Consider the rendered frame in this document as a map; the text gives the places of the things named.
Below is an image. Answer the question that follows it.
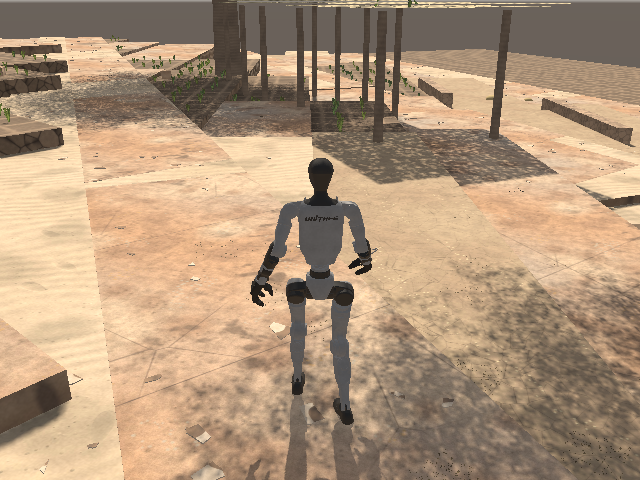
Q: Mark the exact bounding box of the right robot foot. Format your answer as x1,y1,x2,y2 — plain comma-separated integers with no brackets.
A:
333,398,354,425

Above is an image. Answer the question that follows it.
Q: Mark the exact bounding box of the right robot forearm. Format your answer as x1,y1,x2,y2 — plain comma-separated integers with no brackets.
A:
357,238,372,265

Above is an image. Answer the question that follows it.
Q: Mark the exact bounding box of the left robot hand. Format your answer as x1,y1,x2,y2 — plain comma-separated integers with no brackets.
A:
250,279,273,307

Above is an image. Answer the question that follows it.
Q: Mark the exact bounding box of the left robot thigh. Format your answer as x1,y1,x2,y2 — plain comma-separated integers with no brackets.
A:
286,278,307,340

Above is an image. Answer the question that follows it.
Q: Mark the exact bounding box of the left robot forearm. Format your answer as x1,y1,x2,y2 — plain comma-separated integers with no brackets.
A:
255,242,279,285

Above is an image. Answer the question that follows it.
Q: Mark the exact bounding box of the robot right upper arm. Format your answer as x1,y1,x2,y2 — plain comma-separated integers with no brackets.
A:
341,201,369,254

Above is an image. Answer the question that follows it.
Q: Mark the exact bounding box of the robot left upper arm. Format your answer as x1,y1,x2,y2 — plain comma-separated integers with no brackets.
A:
270,201,300,258

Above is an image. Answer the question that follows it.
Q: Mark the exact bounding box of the right robot hand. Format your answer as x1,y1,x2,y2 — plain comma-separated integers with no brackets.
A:
348,258,372,275

